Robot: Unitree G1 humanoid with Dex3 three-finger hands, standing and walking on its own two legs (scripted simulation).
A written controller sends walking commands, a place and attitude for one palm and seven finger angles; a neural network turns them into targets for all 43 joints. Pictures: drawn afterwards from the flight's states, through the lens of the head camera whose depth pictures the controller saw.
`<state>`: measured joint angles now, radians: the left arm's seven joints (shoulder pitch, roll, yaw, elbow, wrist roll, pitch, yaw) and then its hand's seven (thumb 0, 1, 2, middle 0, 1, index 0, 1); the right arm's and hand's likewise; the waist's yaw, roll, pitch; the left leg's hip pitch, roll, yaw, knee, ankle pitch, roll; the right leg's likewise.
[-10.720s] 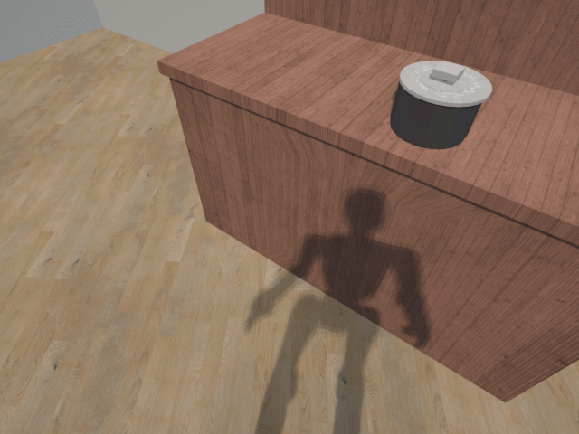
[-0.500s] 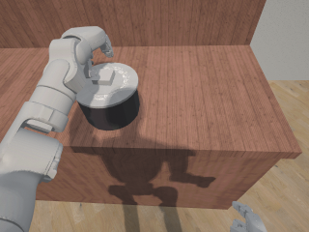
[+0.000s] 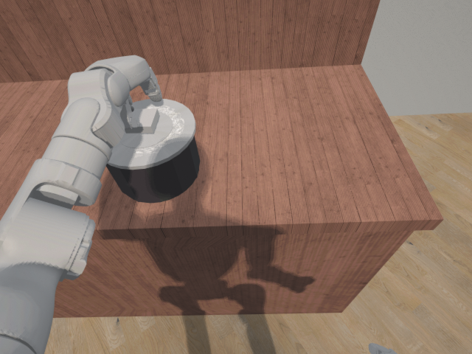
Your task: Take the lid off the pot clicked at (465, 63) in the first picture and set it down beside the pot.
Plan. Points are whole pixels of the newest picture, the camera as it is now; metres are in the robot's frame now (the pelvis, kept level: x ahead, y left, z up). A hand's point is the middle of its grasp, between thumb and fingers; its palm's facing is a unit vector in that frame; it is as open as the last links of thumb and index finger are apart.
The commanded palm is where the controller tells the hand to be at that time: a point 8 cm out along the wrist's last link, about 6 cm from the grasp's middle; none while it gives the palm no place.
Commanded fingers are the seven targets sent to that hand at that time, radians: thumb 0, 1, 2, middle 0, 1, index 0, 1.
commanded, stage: lower the open fingers around the knob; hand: left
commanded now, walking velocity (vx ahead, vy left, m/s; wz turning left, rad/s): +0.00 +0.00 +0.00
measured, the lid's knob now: (141, 120) +0.50 +0.16 +0.14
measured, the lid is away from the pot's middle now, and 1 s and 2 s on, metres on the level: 0.00 0.00 0.01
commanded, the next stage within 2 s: close the fingers and squeeze the knob in 0.68 s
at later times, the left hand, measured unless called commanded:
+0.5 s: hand (129, 120) +0.46 +0.16 +0.17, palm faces -0.31 -0.06 -0.95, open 10.6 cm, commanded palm +0.45 +0.16 +0.22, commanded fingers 0.00 -0.36 1.56 -0.84 -0.08 -0.84 -0.08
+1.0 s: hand (133, 124) +0.46 +0.16 +0.16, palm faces -0.34 -0.06 -0.94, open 10.4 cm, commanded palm +0.45 +0.16 +0.22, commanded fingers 0.00 -0.07 1.11 -0.59 -0.71 -0.59 -0.71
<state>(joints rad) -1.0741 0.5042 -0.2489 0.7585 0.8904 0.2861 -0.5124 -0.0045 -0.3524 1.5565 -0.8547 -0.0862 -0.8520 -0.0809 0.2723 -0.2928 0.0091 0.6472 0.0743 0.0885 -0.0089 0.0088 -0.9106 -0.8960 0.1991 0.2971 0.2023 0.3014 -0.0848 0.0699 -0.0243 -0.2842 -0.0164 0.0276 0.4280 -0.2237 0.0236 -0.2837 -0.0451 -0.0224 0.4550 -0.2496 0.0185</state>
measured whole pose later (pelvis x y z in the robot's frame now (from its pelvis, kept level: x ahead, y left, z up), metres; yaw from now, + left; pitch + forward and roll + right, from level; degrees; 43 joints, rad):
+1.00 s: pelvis +0.00 +0.00 +0.00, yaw +0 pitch +5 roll +0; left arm -1.04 0.47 -0.28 0.78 0.89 0.28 -0.48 0.00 -0.19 1.25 -0.68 -0.42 -0.64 -0.41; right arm 0.25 -0.28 0.01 0.64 0.07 0.09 -0.01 0.01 -0.91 -0.90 0.20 0.30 0.20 0.30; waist -0.08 0.06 -0.03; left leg -0.31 -0.02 0.02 0.45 -0.24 0.03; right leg -0.30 -0.04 -0.03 0.46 -0.25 0.02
